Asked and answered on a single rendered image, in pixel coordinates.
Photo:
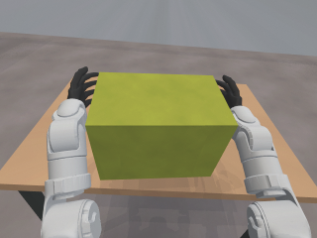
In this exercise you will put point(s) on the table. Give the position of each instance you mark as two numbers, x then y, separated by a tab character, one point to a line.
28	168

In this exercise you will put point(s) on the robot right upper arm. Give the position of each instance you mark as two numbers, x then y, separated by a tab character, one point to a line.
276	219

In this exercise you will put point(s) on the left robot forearm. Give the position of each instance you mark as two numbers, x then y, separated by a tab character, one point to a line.
66	154

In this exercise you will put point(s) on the robot left upper arm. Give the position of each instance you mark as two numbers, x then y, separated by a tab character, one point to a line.
73	219

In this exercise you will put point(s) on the right robot forearm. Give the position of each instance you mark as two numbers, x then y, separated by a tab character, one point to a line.
264	176

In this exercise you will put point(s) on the robot right hand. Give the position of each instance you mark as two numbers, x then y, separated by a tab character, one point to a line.
231	92

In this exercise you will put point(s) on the robot left hand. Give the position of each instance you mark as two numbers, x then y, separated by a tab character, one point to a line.
78	86

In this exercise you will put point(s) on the carton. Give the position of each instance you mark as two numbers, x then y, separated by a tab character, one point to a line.
158	125

